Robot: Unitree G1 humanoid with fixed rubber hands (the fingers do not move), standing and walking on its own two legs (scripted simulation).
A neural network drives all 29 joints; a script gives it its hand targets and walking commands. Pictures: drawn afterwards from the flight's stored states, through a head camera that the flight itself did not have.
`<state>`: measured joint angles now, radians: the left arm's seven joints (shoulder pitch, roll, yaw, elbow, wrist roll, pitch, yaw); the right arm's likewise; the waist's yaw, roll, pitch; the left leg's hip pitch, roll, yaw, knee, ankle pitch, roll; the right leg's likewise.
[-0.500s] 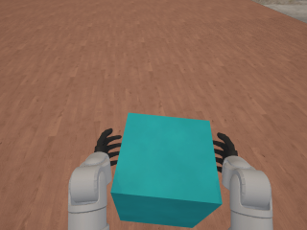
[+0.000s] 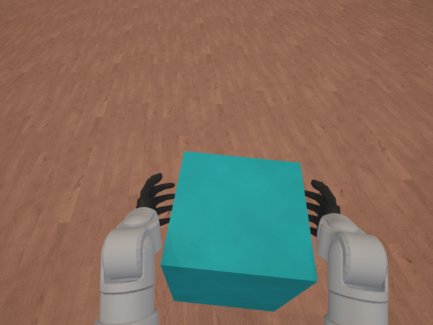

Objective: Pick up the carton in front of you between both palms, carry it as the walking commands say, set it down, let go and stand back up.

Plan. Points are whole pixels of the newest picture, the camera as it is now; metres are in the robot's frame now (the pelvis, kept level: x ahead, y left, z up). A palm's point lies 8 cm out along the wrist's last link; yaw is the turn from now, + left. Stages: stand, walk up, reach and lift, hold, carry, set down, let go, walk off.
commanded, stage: carry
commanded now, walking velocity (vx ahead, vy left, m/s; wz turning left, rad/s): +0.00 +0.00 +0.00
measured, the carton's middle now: (232, 237) +0.30 +0.00 +0.01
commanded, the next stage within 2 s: none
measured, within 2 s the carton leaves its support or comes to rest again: neither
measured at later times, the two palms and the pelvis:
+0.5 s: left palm (149, 174) +0.38 +0.16 +0.10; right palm (302, 174) +0.38 -0.13 +0.09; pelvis +0.11 +0.01 +0.00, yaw +1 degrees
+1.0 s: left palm (145, 189) +0.35 +0.17 +0.09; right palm (303, 190) +0.35 -0.13 +0.08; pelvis +0.08 +0.01 +0.00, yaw +1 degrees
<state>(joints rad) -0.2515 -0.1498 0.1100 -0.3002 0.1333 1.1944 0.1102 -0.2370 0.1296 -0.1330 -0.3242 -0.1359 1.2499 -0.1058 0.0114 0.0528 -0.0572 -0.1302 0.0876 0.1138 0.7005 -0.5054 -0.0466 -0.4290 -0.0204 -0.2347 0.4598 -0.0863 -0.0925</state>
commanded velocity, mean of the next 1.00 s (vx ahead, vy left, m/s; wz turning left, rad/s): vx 0.00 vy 0.00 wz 0.00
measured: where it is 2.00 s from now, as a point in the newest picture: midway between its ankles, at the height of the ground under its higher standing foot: outside the picture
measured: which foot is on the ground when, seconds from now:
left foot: up 0.00-0.10, down 0.12-1.00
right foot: down 0.00-1.00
